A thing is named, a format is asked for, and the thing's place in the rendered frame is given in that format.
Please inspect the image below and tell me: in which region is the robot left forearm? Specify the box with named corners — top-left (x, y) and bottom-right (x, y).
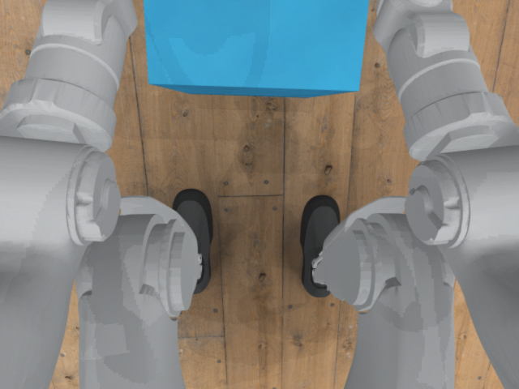
top-left (0, 0), bottom-right (138, 152)

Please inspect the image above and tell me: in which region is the left robot upper arm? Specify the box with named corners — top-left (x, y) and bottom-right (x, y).
top-left (0, 136), bottom-right (121, 389)

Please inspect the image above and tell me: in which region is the right robot upper arm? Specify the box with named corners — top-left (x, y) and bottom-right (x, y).
top-left (404, 145), bottom-right (519, 389)

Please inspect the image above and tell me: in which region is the right robot thigh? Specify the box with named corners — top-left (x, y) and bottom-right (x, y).
top-left (337, 213), bottom-right (455, 389)

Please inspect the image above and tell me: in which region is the carton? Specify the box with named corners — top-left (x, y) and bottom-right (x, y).
top-left (144, 0), bottom-right (369, 98)

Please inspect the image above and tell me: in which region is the robot right forearm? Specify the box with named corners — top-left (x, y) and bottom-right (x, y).
top-left (373, 0), bottom-right (519, 161)

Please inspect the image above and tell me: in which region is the robot right foot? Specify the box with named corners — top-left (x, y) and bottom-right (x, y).
top-left (300, 195), bottom-right (340, 297)

